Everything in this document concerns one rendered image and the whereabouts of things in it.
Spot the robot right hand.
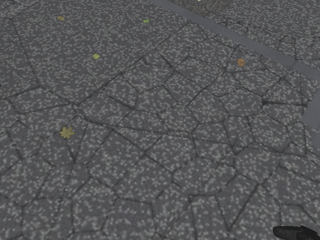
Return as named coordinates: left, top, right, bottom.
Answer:
left=273, top=225, right=320, bottom=240

